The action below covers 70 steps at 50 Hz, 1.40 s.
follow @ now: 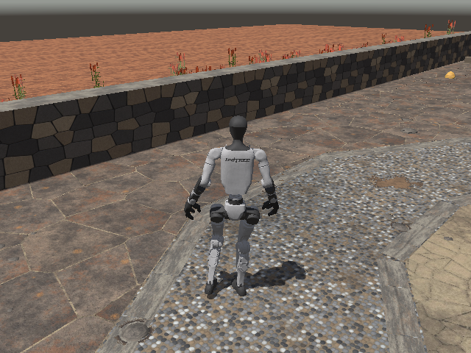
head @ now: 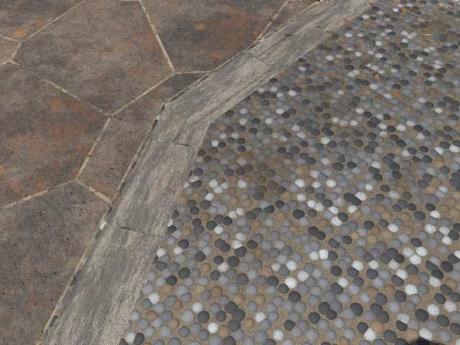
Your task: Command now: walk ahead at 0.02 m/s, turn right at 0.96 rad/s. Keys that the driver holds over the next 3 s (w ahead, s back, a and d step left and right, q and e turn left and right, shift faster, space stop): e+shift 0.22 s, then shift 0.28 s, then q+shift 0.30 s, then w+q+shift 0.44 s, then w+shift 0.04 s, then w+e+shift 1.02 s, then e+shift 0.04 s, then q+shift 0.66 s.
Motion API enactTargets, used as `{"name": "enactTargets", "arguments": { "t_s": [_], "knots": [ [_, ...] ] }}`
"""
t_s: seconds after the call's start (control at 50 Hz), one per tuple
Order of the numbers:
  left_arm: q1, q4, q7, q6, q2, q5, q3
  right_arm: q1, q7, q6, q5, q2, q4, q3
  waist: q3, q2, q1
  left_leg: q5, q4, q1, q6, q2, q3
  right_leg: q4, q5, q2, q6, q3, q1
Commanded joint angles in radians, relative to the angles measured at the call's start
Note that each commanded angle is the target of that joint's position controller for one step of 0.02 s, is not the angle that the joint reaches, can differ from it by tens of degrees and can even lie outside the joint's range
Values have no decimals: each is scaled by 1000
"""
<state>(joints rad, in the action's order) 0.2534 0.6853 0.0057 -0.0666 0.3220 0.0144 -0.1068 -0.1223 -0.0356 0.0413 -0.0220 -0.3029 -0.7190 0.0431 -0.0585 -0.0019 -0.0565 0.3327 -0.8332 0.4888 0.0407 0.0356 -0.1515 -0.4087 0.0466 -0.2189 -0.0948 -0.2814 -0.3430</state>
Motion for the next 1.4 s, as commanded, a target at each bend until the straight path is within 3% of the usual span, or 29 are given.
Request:
{"name": "enactTargets", "arguments": {
  "t_s": [0.02, 0.08, 0.14, 0.16, 0.18, 0.2, 0.24, 0.38, 0.54, 0.56, 0.58, 0.6, 0.62, 0.64, 0.66, 0.76, 0.8, 0.88, 0.96, 1.0, 1.02, 1.04, 1.06, 1.08, 1.12, 1.16, 1.28, 1.36, 1.4],
  "knots": [
    [28, -51, 2, 9, 170, 7, -46, 34, -4, -28, 7, -87, 74, 18, 116, 133, -9, 21, 67, 35, -24, 36, 1, 128, 289, 260, -60, -374, 187],
    [-7, -55, 10, 8, 177, 9, -46, 2, -8, -39, 17, -100, 66, 18, 113, 147, 10, 31, 190, -103, -44, 70, 4, 117, 218, 241, -47, -415, 124],
    [-55, -58, 14, 17, 155, -5, -35, -86, -32, -49, 21, -132, 46, 28, 103, 121, 73, -73, 508, -396, -64, 36, -2, 102, 422, 148, 54, -395, -51],
    [12, -50, 8, 23, 107, -16, -22, -73, -45, -46, 18, -201, 66, 43, 151, -13, 45, 64, 607, -496, -101, -144, -153, -56, 565, 70, 111, -274, -116],
    [40, -59, 0, 25, 85, -26, -23, 9, -40, -39, 3, -279, 110, 50, 163, -219, 30, 155, 688, -459, -206, -406, -423, -404, 550, -70, 146, 28, -209],
    [-12, -47, -2, 31, 198, 22, -44, 58, -31, -33, -14, -215, 113, 37, 75, -95, 32, 21, 679, -323, -251, -395, -358, -568, 454, 34, 158, 93, -250],
    [24, -29, 19, 19, 165, 27, -36, 69, -18, -31, -5, -119, 113, 11, 71, -74, 6, -242, 579, -276, -228, -280, -138, -733, 362, 78, 142, 120, -186],
    [-45, -27, 32, -8, 100, -5, 7, -120, 0, -41, -4, -141, 67, 25, 86, -156, 89, -613, 472, -480, -245, -248, -17, -666, 399, 102, 165, 179, -239],
    [-53, 15, 2, -5, 19, -15, 60, -125, 33, -30, -1, -117, 11, 21, 105, -211, 66, -632, 423, -342, -232, -231, 4, -82, 337, 145, 100, 274, 144],
    [-9, 45, -10, 3, -6, -6, 71, -122, 39, -29, 10, -90, -3, 9, 95, -177, 34, -593, 405, -275, -188, -209, 5, 141, 138, 160, 85, 279, 277],
    [1, 54, -22, 18, 45, 14, 65, -167, 43, -35, 14, -80, -13, 9, 116, -123, 49, -476, 389, -177, -129, -183, -2, 180, 28, 244, 64, 195, 422],
    [26, 44, -34, 28, 124, 33, 57, -200, 52, -42, 13, -30, 13, 0, 170, 97, 58, -68, 248, -47, -78, -115, 52, 165, -122, 502, 22, -34, 549],
    [-64, 41, -42, 28, 189, 8, 37, -152, 41, -31, 27, -52, 29, 7, 92, 262, 52, 213, 160, -94, -65, -28, 145, 93, -297, 580, -102, -10, 275],
    [-97, 26, -41, 35, 139, 11, 42, -135, 37, -17, 28, -119, 16, 29, 61, 180, 41, 237, -16, -75, -62, -29, 130, 90, -341, 551, -132, 36, 264],
    [-111, 25, -43, 37, 114, 7, 49, -143, 38, -8, 29, -129, 6, 44, 40, 160, 49, 227, -134, -27, -60, -15, 135, 86, -360, 526, -131, 88, 256],
    [-130, 14, -59, 29, 54, 13, 61, -173, 61, 25, 15, -82, -8, 50, 30, 155, 56, 128, -220, 29, -5, -43, 173, 78, -290, 470, -99, 252, 282],
    [-119, 20, -59, 32, 61, 15, 56, -134, 72, 32, 15, -61, 18, 44, 27, 157, 42, 112, -132, 22, -1, -61, 185, 72, -236, 489, -99, 269, 294],
    [-69, 23, -31, 64, 141, 28, 21, -30, 124, 41, 5, -95, 90, 51, 25, 192, -3, 120, -2, 13, -54, -88, 219, 251, 581, 565, -78, 165, 288],
    [-120, 9, -14, 88, 163, 33, 3, -55, 144, 25, 26, -77, 91, 50, -15, 128, 56, 139, 137, -129, -133, -76, 270, 265, 606, 567, -26, 258, 197],
    [-179, 1, -11, 83, 157, 25, 0, -198, 134, 7, 22, -60, 33, 48, -4, 66, 146, 41, 282, -361, -166, -22, 341, 118, 611, 508, 14, 395, 56],
    [-193, -4, -12, 84, 120, 31, 11, -369, 118, -7, 13, -97, -42, 66, 25, -81, 217, 100, 339, -563, -197, 9, 281, -167, 529, 424, 43, 490, -87],
    [-244, -35, -3, 86, 12, 39, 48, -513, 96, -20, 4, -185, -76, 87, 30, -346, 279, 359, 445, -688, -262, -192, -95, -627, 565, 308, 79, 546, -358],
    [-342, -137, 10, 101, -22, 43, 65, -439, 84, -34, 7, -244, -5, 80, 0, -377, 239, 509, 672, -675, -371, -343, -642, -798, 558, 166, 110, 333, -668],
    [-378, -147, 23, 123, 42, 52, 59, -369, 69, -35, 8, -223, 14, 77, -57, -198, 219, 473, 689, -656, -385, -378, -595, -852, 447, 264, 108, 239, -744],
    [-257, -78, 39, 146, 109, 48, 46, -317, 54, -49, 3, -198, 29, 69, -30, -59, 140, 283, 658, -592, -343, -289, -406, -764, 267, 307, 116, 238, -614],
    [-210, -47, 45, 129, 120, 61, 47, -292, 47, -71, 14, -182, 33, 56, -26, -58, 108, 183, 699, -517, -315, -212, -306, -692, 194, 306, 138, 254, -508],
    [-363, -107, 49, 104, 49, 31, 83, -372, 46, -107, 23, -164, -29, 54, -63, -55, 133, -260, 702, -454, -306, -119, -176, -431, 35, 245, 158, 331, -466],
    [-433, -134, 54, 113, 23, 17, 100, -392, 40, -135, 30, -145, -88, 36, -75, -96, 160, -572, 790, -485, -248, -157, -72, -199, -96, 231, 56, 412, -273],
    [-340, -109, 38, 114, 59, 16, 85, -385, 38, -144, 17, -179, -108, 38, 9, -120, 105, -1082, 664, -577, -205, -177, 1, -186, -15, 156, 0, 448, -120]
  ]
}}
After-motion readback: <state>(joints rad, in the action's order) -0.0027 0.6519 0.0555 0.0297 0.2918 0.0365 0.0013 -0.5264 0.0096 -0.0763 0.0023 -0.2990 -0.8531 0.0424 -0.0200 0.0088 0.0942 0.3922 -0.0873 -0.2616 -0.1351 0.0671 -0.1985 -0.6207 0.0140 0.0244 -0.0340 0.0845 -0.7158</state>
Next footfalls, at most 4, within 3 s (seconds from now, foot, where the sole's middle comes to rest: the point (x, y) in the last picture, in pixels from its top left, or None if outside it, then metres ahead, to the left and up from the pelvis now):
0.16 left None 0.10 0.13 -0.78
0.58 right None -0.01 -0.06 -0.78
1.02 left None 0.05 0.17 -0.77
1.46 right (219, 307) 0.54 0.13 -0.77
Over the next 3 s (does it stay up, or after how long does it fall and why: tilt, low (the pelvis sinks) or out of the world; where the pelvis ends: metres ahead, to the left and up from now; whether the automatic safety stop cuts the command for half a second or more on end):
stays up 1.45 0.09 0.00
